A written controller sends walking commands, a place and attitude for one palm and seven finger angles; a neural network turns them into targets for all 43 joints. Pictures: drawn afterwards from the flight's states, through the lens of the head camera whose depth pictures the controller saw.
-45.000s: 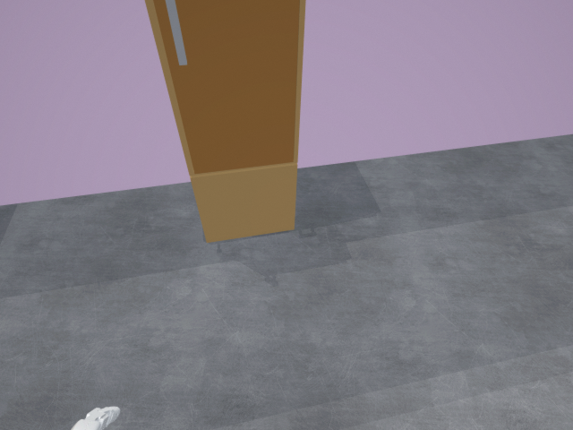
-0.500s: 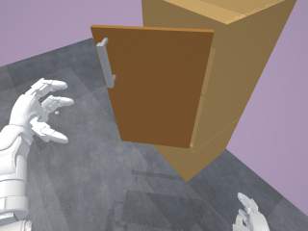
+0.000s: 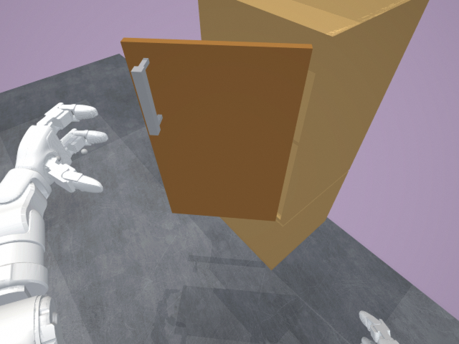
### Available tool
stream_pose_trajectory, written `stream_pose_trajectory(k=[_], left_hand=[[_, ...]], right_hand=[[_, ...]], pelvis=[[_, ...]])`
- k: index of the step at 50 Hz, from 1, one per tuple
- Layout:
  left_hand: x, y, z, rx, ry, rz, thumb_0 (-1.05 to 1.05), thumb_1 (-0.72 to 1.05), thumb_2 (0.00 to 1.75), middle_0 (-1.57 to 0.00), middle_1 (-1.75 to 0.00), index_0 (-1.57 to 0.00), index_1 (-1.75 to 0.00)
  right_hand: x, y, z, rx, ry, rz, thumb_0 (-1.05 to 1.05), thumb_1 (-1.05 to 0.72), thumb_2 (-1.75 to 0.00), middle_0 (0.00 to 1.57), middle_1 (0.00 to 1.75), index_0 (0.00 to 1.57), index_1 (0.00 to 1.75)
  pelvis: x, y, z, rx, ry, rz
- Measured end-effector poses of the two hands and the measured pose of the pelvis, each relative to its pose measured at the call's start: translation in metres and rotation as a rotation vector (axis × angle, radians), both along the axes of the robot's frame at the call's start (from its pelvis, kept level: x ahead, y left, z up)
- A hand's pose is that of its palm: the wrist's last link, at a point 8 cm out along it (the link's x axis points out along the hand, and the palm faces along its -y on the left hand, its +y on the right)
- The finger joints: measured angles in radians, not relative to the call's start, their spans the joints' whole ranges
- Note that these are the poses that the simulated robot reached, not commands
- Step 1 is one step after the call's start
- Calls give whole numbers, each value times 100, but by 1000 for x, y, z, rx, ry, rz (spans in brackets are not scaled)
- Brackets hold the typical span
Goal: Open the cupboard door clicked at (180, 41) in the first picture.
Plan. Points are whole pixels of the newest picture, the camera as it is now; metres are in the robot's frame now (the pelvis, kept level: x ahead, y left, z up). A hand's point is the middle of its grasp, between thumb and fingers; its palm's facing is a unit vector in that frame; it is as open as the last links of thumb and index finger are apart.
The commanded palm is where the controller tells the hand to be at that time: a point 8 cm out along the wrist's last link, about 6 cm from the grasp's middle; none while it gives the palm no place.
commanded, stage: move the hooked fingers beside the handle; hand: left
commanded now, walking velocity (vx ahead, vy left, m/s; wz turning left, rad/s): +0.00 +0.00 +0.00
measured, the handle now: (150, 98) +0.55 +0.20 +0.14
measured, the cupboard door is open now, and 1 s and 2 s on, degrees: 44 44 44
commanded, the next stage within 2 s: slide the fingers in behind the handle in 1.98 s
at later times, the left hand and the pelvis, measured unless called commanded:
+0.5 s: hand (102, 120) +0.45 +0.26 +0.16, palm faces -0.02 -1.00 -0.02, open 14.0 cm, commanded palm +0.44 +0.31 +0.15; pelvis +0.00 +0.00 -0.01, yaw -1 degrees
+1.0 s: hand (105, 107) +0.50 +0.27 +0.15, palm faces -0.05 -1.00 -0.02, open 14.0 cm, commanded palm +0.48 +0.32 +0.14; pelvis +0.02 +0.01 -0.01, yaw -2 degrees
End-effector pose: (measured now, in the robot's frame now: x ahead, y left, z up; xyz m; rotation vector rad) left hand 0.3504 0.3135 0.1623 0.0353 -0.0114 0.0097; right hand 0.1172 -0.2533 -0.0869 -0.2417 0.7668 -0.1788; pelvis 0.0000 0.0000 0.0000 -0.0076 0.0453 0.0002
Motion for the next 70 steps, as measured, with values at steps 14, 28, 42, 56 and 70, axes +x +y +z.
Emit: stream_pose_trajectory(k=[14,28,42,56,70], left_hand=[[46,-5,0,-27,25,1,-1,-50,30,-31,-120,-30,-120],[93,-3,1,-35,11,-40,-1,-50,30,-30,-120,-30,-120],[130,10,0,-39,-2,-34,-1,-50,30,-30,-120,-30,-120],[127,14,-18,-59,21,-58,-1,-50,30,-30,-120,-30,-120],[127,1,-3,-65,1,-65,-1,-51,30,-30,-120,-30,-120]], right_hand=[[-30,-8,-8,-16,108,-38,1,-91,-90,21,30,20,30],[-103,-29,-17,-66,367,-141,1,-91,-90,21,30,20,30],[-135,-22,-15,-70,521,-210,1,-91,-90,21,30,20,30],[-116,-2,-20,-26,519,-193,1,-91,-90,21,30,20,30],[-85,0,-23,-21,434,-142,1,-91,-90,21,30,20,30]], pelvis=[[-2,-2,-2,1,43,-4],[1,-2,-7,-6,121,-13],[7,4,-11,-17,195,-27],[17,15,-12,-25,201,-31],[16,15,-11,-29,184,-14]])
